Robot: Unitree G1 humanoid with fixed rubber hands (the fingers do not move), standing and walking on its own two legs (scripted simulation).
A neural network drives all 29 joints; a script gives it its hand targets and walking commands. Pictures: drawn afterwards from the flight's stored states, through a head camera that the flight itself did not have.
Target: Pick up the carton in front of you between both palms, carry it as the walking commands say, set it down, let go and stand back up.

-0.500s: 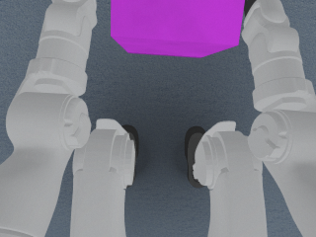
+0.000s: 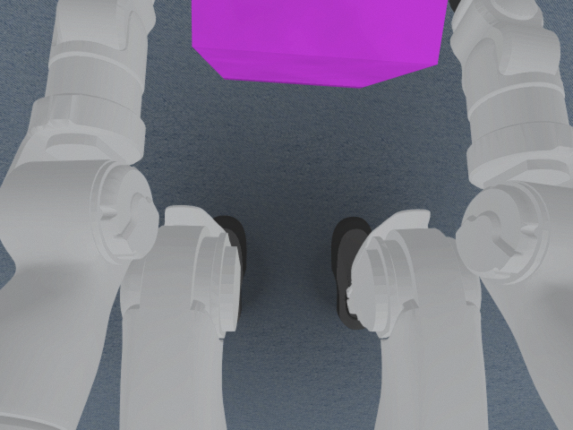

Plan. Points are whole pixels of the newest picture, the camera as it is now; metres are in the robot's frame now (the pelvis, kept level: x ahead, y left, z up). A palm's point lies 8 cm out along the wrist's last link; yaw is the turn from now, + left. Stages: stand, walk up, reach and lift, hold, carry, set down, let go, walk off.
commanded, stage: set down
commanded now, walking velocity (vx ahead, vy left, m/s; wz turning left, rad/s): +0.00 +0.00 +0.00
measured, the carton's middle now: out of the picture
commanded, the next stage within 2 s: let go in 1.30 s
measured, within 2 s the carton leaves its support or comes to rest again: neither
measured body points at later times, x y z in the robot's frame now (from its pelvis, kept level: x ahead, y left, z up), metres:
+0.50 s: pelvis +0.01 +0.00 +0.03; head +0.37 +0.02 +0.30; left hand +0.60 +0.21 -0.10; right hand +0.58 -0.16 -0.10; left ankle +0.11 +0.11 -0.33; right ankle +0.12 -0.12 -0.33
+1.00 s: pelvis +0.02 +0.00 +0.16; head +0.36 +0.03 +0.46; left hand +0.60 +0.23 +0.05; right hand +0.58 -0.17 +0.06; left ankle +0.11 +0.11 -0.33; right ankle +0.12 -0.12 -0.33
